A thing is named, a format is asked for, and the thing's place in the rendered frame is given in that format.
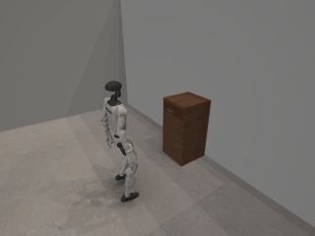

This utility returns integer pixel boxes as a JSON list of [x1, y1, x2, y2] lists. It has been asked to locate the robot left foot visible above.
[[115, 174, 126, 181]]

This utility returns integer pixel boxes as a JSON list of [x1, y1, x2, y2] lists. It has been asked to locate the drawer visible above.
[[164, 101, 184, 121]]

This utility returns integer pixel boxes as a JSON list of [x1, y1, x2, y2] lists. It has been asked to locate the handle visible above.
[[165, 108, 176, 114]]

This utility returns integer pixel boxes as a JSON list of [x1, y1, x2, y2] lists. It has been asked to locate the right robot shin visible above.
[[125, 170, 137, 198]]

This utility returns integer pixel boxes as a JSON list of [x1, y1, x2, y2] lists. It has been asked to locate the robot right hand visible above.
[[127, 154, 139, 169]]

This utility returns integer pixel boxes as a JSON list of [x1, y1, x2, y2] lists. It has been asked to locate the robot left hand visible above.
[[105, 135, 115, 148]]

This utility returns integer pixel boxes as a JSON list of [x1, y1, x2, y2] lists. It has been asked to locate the left robot upper arm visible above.
[[100, 97, 110, 123]]

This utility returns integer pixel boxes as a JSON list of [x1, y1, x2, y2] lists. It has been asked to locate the right robot forearm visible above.
[[119, 131, 133, 156]]

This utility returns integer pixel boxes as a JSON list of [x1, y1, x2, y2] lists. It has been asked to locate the cabinet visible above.
[[162, 91, 212, 166]]

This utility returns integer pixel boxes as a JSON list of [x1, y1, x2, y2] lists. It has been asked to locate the left robot forearm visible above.
[[100, 120, 111, 137]]

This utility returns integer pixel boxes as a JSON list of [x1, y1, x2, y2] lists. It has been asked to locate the right robot upper arm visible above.
[[116, 106, 128, 137]]

